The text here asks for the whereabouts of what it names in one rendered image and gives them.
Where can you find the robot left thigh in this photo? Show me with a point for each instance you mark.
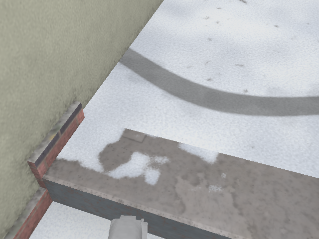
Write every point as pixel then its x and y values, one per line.
pixel 128 227

